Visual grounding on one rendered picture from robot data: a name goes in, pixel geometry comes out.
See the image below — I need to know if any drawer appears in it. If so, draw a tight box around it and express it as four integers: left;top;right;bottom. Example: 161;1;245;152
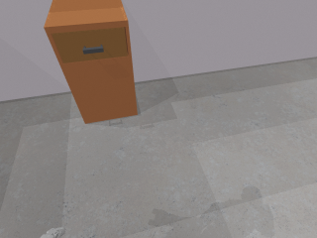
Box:
52;27;128;63

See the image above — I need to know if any cabinet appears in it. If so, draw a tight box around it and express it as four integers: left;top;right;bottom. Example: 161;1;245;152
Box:
44;0;138;124

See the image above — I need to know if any robot left hand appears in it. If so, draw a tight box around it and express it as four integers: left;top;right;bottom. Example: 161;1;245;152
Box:
40;227;65;238

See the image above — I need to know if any handle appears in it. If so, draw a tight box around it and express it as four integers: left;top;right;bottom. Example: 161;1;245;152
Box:
82;45;104;55

